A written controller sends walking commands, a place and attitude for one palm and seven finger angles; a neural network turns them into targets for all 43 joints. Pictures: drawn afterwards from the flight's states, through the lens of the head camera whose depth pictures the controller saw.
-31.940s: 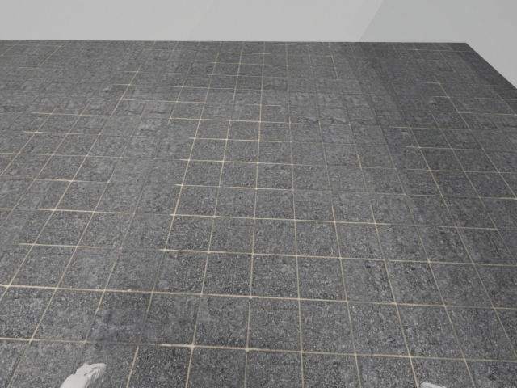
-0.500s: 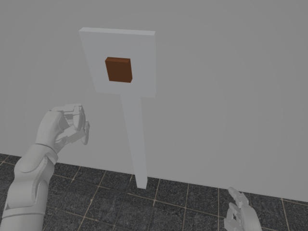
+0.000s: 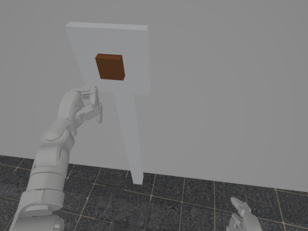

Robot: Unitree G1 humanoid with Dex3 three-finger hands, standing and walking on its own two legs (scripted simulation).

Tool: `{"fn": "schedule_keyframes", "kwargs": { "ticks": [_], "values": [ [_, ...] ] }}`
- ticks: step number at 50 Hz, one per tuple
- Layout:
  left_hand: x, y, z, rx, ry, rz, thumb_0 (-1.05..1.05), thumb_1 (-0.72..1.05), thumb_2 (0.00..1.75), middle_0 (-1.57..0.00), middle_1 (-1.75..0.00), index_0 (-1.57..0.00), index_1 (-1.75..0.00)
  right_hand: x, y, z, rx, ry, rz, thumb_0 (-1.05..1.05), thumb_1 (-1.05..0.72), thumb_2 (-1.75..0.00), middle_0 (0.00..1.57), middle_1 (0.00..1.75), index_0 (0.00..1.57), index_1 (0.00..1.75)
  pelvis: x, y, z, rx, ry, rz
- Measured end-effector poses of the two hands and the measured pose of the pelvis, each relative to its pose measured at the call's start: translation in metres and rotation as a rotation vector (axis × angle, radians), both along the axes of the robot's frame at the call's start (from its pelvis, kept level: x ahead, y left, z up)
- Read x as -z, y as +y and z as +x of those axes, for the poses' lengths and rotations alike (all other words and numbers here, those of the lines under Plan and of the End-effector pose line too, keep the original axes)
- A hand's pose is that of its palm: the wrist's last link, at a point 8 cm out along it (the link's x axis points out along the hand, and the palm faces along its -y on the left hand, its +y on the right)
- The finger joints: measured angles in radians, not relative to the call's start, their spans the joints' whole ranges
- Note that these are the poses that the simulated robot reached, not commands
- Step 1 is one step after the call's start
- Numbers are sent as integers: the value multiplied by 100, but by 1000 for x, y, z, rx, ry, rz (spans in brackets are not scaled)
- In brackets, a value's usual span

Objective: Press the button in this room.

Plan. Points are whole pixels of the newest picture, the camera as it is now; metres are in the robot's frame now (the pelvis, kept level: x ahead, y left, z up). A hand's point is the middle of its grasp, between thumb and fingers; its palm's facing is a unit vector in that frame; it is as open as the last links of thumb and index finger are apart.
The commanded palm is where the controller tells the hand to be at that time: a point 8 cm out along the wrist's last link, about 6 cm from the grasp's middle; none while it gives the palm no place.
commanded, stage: aim a knuckle at the button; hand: left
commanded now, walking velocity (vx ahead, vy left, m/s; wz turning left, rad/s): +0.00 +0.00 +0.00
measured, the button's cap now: (111, 66) +0.52 +0.15 +0.18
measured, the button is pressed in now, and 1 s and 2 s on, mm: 0 0 1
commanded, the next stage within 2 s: press the button with the knuckle in 1.40 s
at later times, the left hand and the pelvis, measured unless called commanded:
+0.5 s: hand (117, 94) +0.44 +0.13 +0.13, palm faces -0.07 -1.00 +0.02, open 3.1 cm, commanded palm +0.41 +0.19 +0.14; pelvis +0.00 +0.00 +0.00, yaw -2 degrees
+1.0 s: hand (115, 94) +0.44 +0.13 +0.14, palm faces -0.06 -1.00 +0.00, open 3.1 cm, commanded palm +0.41 +0.19 +0.14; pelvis -0.01 +0.00 -0.01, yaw -1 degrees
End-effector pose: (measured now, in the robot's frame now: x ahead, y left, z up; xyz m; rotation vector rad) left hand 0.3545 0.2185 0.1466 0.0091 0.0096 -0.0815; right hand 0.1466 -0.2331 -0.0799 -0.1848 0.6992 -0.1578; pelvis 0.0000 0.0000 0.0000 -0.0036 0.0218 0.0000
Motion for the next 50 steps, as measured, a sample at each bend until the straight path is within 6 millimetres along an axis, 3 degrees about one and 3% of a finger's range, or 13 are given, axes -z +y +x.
{"fn": "schedule_keyframes", "kwargs": {
  "ticks": [12, 19, 27, 32, 38, 44, 50],
  "values": [
    [5, -14, 40, -14, -5, 0, 1, 90, 90, -130, -150, -130, -150, 14, -11, -35, 52, 137, -17, 1, -90, -90, 20, 30, 21, 30, 1, 0, 1, 6, 30, -2],
    [7, -33, 67, 10, 26, -11, 1, 90, 90, -130, -150, -130, -150, 24, -17, -62, 88, 223, -15, 1, -90, -90, 20, 30, 21, 30, 2, 1, 1, 12, 62, -1],
    [14, -32, 68, -21, -10, -16, 1, 90, 90, -130, -150, -130, -150, 27, -21, -86, 139, 264, 10, 1, -90, -90, 20, 30, 21, 30, 2, -1, 6, 47, 71, 5],
    [10, -21, 53, -25, -43, 2, 1, 90, 90, -130, -150, -130, -150, 27, -21, -84, 135, 260, 17, 1, -90, -90, 20, 30, 20, 30, 2, -2, 6, 44, 55, 0],
    [12, -22, 44, -8, 1, -4, 1, 90, 90, -130, -150, -130, -150, 23, -22, -66, 96, 220, -1, 1, -90, -90, 20, 30, 20, 30, 2, -2, -2, 17, 43, -5],
    [11, -36, 50, -1, 2, -19, 1, 90, 90, -130, -150, -130, -150, 17, -19, -50, 63, 162, -15, 1, -90, -90, 20, 30, 20, 30, 4, -2, -10, 9, 50, -3],
    [11, -33, 66, -24, 3, -13, 1, 90, 90, -130, -150, -130, -150, 17, -17, -54, 69, 158, -11, 1, -90, -90, 20, 30, 21, 30, 5, -3, -12, 19, 67, 0]
  ]
}}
